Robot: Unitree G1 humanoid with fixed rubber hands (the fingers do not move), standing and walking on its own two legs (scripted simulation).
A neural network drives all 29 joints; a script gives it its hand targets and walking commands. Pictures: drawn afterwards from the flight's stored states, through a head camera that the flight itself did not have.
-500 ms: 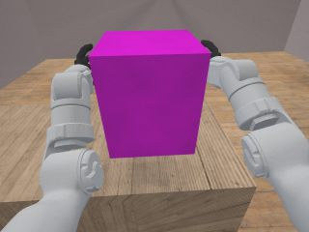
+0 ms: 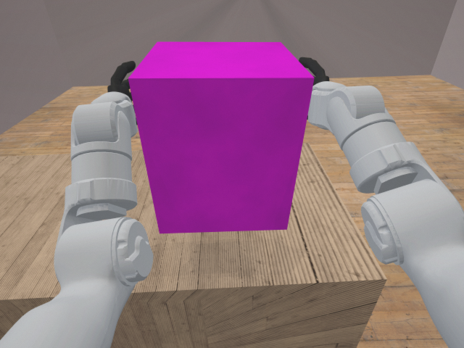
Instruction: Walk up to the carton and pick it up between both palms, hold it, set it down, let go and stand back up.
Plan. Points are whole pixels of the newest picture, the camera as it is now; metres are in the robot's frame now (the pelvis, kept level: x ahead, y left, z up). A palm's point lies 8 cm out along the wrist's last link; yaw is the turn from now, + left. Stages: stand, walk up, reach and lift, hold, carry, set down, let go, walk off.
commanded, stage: set down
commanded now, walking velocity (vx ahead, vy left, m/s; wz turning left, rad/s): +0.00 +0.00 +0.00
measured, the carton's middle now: (221, 135) +0.38 +0.01 +0.27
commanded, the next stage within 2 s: none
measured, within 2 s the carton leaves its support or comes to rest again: neither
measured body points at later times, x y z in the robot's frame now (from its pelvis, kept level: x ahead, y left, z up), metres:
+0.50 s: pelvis +0.01 +0.00 +0.00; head -0.06 +0.02 +0.45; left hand +0.42 +0.17 +0.28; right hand +0.43 -0.13 +0.28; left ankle +0.02 +0.13 -0.75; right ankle +0.01 -0.12 -0.75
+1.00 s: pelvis +0.01 -0.01 +0.00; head -0.05 +0.01 +0.45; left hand +0.42 +0.17 +0.26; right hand +0.44 -0.14 +0.26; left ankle +0.02 +0.13 -0.75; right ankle +0.01 -0.11 -0.75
